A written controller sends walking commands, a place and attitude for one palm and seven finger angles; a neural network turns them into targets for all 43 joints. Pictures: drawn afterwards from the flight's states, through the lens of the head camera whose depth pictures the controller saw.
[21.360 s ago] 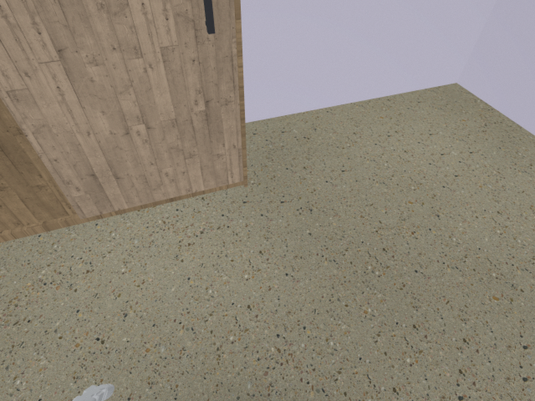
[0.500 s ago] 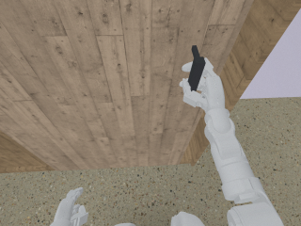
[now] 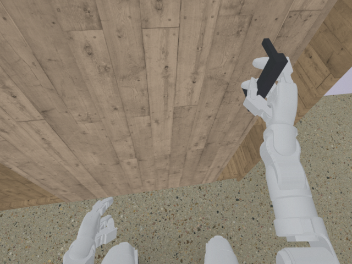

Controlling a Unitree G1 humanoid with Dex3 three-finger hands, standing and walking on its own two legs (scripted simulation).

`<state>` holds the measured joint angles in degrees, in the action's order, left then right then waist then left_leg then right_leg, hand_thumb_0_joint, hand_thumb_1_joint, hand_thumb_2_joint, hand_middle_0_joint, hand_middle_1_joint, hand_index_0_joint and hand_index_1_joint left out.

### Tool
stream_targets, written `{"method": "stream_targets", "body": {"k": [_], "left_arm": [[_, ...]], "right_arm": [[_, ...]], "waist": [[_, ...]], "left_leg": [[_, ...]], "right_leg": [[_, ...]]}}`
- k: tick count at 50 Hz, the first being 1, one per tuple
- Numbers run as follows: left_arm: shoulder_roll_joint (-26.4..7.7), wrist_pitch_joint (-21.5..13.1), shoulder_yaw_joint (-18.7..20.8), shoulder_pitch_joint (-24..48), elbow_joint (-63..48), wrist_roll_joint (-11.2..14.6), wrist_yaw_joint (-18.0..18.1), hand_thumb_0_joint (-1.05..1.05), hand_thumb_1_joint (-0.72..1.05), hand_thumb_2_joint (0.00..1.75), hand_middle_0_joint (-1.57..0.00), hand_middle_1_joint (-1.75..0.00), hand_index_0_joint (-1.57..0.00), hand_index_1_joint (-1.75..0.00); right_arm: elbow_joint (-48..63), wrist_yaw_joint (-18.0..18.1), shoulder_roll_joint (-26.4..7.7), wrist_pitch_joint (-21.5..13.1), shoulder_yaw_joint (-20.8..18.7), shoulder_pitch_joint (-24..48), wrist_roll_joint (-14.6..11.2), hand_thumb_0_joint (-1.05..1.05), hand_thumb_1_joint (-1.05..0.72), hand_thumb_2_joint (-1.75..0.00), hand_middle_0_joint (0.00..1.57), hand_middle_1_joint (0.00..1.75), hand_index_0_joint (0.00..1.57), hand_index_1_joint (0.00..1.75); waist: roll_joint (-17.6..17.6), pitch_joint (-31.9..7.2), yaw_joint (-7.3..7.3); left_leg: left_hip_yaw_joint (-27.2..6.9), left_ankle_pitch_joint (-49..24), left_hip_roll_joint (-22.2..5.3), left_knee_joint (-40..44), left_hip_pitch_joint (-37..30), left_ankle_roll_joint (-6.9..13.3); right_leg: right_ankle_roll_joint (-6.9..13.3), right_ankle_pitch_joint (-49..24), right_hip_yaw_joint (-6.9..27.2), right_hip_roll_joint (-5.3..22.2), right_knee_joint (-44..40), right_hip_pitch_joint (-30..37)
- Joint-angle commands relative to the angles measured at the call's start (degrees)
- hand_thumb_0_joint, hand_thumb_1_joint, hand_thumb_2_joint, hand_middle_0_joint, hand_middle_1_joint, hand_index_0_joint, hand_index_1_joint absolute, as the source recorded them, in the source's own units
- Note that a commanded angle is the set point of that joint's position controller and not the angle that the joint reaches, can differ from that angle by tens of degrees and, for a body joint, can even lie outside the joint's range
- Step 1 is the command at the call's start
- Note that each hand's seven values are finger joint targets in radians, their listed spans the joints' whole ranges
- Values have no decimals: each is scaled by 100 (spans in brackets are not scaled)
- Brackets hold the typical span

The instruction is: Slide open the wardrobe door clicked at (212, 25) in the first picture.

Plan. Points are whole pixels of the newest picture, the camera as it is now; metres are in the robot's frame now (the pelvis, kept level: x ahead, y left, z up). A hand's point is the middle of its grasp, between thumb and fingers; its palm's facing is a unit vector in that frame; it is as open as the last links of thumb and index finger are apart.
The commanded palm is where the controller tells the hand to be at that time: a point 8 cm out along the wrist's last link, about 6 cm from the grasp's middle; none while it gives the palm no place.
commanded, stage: step sideways, sliding the door along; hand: right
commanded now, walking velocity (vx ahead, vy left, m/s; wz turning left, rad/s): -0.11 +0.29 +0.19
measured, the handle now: (259, 77) +0.45 -0.17 +0.15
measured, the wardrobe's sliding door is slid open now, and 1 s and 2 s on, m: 0.14 0.49 0.49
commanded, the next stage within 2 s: stop walking and hold the door there in 1.14 s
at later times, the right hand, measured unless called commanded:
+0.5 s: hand (159, 106) +0.38 +0.03 +0.14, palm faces +0.16 +0.99 -0.06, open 6.1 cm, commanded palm +0.34 +0.05 +0.14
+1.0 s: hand (61, 114) +0.35 +0.20 +0.14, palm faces +0.19 +0.98 -0.05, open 6.1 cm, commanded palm +0.32 +0.22 +0.14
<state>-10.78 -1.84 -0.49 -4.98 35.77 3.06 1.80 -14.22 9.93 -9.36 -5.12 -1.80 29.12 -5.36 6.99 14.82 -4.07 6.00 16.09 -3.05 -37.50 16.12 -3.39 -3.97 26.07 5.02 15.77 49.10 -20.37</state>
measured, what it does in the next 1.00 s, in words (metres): steps to the left: right foot, then left foot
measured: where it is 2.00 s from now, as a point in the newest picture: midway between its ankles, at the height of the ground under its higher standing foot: outside the picture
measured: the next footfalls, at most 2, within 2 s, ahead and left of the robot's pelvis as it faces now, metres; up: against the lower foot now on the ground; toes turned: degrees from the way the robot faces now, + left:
right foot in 0.10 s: +0.06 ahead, -0.11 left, +0.00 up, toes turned -7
left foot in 0.40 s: +0.06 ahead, +0.28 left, +0.00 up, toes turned +6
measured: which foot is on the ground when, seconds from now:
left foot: down 0.00-0.10, up 0.12-0.38, down 0.40-0.60, up 0.62-0.86, down 0.88-1.00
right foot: up 0.00-0.08, down 0.10-0.42, up 0.44-0.58, down 0.60-0.90, up 0.92-1.00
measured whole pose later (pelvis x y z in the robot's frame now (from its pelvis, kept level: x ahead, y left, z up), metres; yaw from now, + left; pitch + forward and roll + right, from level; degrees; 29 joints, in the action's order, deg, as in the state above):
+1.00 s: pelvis -0.04 +0.32 +0.01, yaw +4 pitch -4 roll +0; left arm -12.7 -0.4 1.4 -4.0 35.7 2.2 1.7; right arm -6.3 12.7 -6.7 -2.7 -4.8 20.5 -5.8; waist 4.6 13.5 -2.6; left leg 5.7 19.5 -3.0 -39.9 16.6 0.8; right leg -2.3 32.5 0.6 8.6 61.5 -23.4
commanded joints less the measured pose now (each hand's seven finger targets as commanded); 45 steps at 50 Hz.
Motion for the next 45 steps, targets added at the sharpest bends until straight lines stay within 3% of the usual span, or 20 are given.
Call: {"method": "stream_targets", "body": {"k": [1,4,5,6,7,12,18,20,22,23,26,28,30,31,33,37,40,43,44,45], "left_arm": [[-337,-479,270,411,-711,-47,193,0,90,90,-20,-30,-20,-30],[-530,-313,415,292,-741,-52,136,0,90,90,-20,-30,-20,-30],[-926,-287,647,390,-973,-94,59,0,90,90,-20,-30,-20,-30],[-1021,-246,679,324,-1065,-32,-173,0,90,90,-20,-30,-20,-30],[-994,-293,656,432,-1107,-85,-282,0,90,90,-20,-30,-20,-30],[-921,-256,572,381,-1146,-55,-294,0,90,90,-20,-30,-20,-30],[-770,-328,432,224,-1305,27,-262,0,90,90,-20,-30,-20,-30],[-546,-331,340,239,-1298,146,-226,0,90,90,-20,-30,-20,-30],[-459,-339,380,425,-1290,96,-41,0,90,90,-20,-30,-20,-30],[-353,-407,321,449,-1255,5,12,0,90,90,-20,-30,-20,-30],[-269,-522,210,529,-973,-37,27,0,90,90,-20,-30,-20,-30],[-408,-393,399,438,-927,-50,56,0,90,90,-20,-30,-20,-30],[-884,-256,652,482,-1147,-132,-89,0,90,90,-20,-30,-20,-30],[-975,-197,647,411,-1196,-121,-215,0,90,90,-20,-30,-20,-30],[-805,-143,518,578,-1146,-250,-178,0,90,90,-20,-30,-20,-30],[-854,-59,478,514,-1184,-141,-191,0,90,90,-20,-30,-20,-30],[-798,-7,439,248,-1138,-94,-206,0,90,90,-20,-30,-20,-30],[-545,-34,313,254,-1121,64,-149,0,90,90,-20,-30,-20,-30],[-305,-66,237,360,-1169,95,-125,0,90,90,-20,-30,-20,-30],[-169,-69,212,486,-1205,72,-70,0,90,90,-20,-30,-20,-30]], "right_arm": [[3005,-485,408,-805,1423,2355,271,0,-90,-90,45,140,45,140],[3130,-512,665,-894,1659,2199,180,0,-90,-90,45,140,45,140],[3359,-604,834,-880,1779,2164,79,0,-90,-90,45,140,45,140],[3095,-686,968,-854,1817,2160,172,0,-90,-90,45,140,45,140],[3480,-718,1050,-917,1913,2435,154,0,-90,-90,45,140,45,140],[3203,-642,853,-691,1766,2068,204,0,-90,-90,45,140,45,140],[3155,-561,756,-722,1679,1470,298,0,-90,-90,45,140,45,140],[3216,-547,496,-786,1548,1402,394,0,-90,-90,45,140,45,140],[3166,-423,26,-701,1224,958,350,0,-90,-90,45,140,45,140],[3239,-433,252,-673,1412,852,338,0,-90,-90,45,140,45,140],[3876,-363,770,-877,1759,1054,203,0,-90,-90,45,140,45,140],[3758,-326,393,-932,1467,995,211,0,-90,-90,45,140,45,140],[3562,-554,673,-884,1567,790,168,0,-90,-90,45,140,45,140],[3350,-609,672,-840,1534,900,349,0,-90,-90,45,140,45,140],[3626,-596,505,-867,1355,1227,333,0,-90,-90,45,140,45,140],[3052,-586,491,-658,1411,1288,346,0,-90,-90,45,140,45,140],[2614,-571,309,-663,1129,1228,352,0,-90,-90,45,140,45,140],[2672,-609,73,-651,1014,1245,390,0,-90,-90,45,140,45,140],[2797,-592,101,-664,1078,1488,407,0,-90,-90,45,140,45,140],[3030,-522,56,-627,1127,1707,377,0,-90,-90,45,140,45,140]], "waist": [[-2834,-3098,579],[-1575,-3332,834],[-42,-3522,689],[-172,-3892,583],[568,-3816,687],[686,-3161,625],[901,-2944,678],[-245,-3019,620],[-2881,-3117,455],[-3288,-2913,340],[-2180,-3099,599],[-2018,-3513,668],[-202,-3891,534],[-346,-3702,541],[745,-3173,606],[858,-2897,538],[991,-2811,629],[240,-2822,576],[-746,-2767,625],[-2209,-2875,597]], "left_leg": [[-1254,-5662,-1236,623,-2200,1301],[-303,-3837,-553,-858,-836,625],[-268,-399,55,-1908,997,272],[-714,1568,66,-2847,1264,352],[-874,1704,80,-3453,1664,293],[-577,1201,-112,-2455,1512,252],[-41,-356,231,590,-226,263],[-168,-2918,-80,1570,-1151,268],[-2003,-6741,-1371,931,-2029,1186],[-2124,-7044,-1516,838,-1840,1384],[-1185,-7030,-1130,252,-2498,1142],[-768,-5715,-835,-508,-1674,753],[-703,954,-49,-2142,795,247],[-934,1606,176,-3146,1237,274],[-1060,1767,-65,-3437,1729,213],[-413,1155,-64,-1991,738,200],[-19,635,134,-626,-36,209],[155,-1287,114,1248,-790,170],[-296,-2662,-364,1548,-966,341],[-1583,-4822,-1221,1286,-1461,970]], "right_leg": [[242,1085,-644,-1207,1069,-557],[443,-2838,-853,-614,-2629,1998],[1203,-5944,923,1037,-2413,3381],[1601,-6309,1068,1555,-2190,3548],[1668,-5566,1450,1557,-2277,3371],[1251,-5248,-246,1050,-2002,3116],[643,-5432,-725,624,-1159,2615],[685,-3890,-1004,-41,-309,1925],[76,804,-908,-1131,1062,-37],[201,1277,-567,-1187,1618,-292],[198,438,-867,-1152,-705,-116],[302,-2529,-1121,-706,-2623,1742],[1581,-7327,915,1797,-2444,3518],[1800,-6922,584,1881,-2326,3359],[1986,-6217,685,1914,-2337,2930],[1168,-5084,-824,1325,-2215,2318],[870,-4628,-926,1022,-1846,1914],[589,-3290,-1204,270,-642,1616],[475,-1792,-1397,-198,80,1049],[149,665,-1281,-817,1152,-193]]}}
